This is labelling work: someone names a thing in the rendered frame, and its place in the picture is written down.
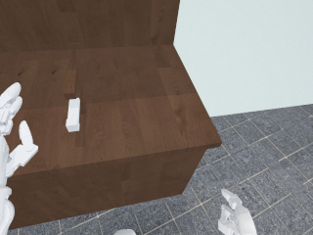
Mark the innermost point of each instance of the counter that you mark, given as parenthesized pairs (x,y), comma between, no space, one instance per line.
(143,128)

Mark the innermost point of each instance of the left robot hand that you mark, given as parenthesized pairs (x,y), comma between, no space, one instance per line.
(10,103)

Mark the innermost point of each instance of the tap lever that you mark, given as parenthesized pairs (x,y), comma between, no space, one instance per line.
(72,122)

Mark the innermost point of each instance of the robot left forearm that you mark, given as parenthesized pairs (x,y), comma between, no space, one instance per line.
(7,210)

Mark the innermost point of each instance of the right robot hand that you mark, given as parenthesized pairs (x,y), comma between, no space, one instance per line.
(240,221)

